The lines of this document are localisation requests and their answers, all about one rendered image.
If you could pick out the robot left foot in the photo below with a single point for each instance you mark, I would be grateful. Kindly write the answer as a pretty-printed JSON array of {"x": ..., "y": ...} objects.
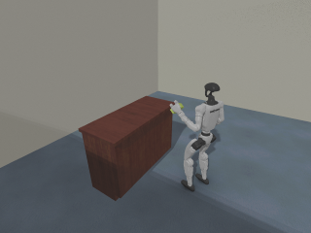
[{"x": 185, "y": 184}]

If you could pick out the right robot upper arm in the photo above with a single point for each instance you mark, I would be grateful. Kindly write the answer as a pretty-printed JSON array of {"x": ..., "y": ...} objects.
[{"x": 221, "y": 116}]

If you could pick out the robot right shin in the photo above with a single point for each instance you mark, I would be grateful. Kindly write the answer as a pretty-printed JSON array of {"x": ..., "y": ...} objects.
[{"x": 203, "y": 166}]

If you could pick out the robot left forearm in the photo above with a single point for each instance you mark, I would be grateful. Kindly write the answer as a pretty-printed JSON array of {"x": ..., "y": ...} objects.
[{"x": 189, "y": 123}]

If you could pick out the table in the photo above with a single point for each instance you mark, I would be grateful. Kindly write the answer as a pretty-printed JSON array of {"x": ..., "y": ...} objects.
[{"x": 122, "y": 146}]

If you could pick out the left robot hand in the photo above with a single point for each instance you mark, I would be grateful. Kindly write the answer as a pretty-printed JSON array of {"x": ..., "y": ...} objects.
[{"x": 175, "y": 108}]

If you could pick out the left robot upper arm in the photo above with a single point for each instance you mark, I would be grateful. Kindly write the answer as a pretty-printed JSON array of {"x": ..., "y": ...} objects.
[{"x": 199, "y": 111}]

